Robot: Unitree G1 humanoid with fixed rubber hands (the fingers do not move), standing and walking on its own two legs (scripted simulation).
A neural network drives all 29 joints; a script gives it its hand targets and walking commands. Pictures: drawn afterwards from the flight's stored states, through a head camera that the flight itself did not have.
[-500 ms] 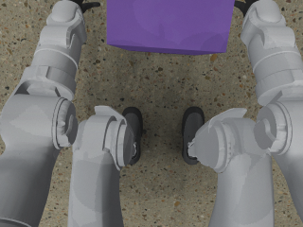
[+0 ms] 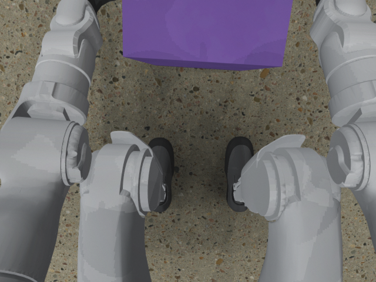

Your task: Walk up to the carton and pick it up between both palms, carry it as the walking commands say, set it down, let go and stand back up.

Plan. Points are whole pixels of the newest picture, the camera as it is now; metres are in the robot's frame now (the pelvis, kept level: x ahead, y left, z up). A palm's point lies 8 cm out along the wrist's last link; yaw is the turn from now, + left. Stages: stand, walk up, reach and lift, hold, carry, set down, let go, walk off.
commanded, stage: reach and lift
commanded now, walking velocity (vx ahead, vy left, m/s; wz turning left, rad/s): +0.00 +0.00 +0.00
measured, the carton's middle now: out of the picture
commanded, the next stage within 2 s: none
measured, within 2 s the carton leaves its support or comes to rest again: leaves its support in 1.22 s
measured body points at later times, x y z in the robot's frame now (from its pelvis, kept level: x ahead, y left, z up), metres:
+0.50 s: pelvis +0.00 +0.00 +0.00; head +0.38 +0.01 +0.24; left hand +0.57 +0.16 -0.18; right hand +0.57 -0.15 -0.18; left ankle +0.12 +0.11 -0.33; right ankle +0.13 -0.11 -0.33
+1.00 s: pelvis +0.00 +0.00 -0.01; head +0.37 +0.00 +0.24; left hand +0.57 +0.16 -0.18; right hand +0.57 -0.15 -0.18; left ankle +0.12 +0.11 -0.33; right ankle +0.13 -0.11 -0.33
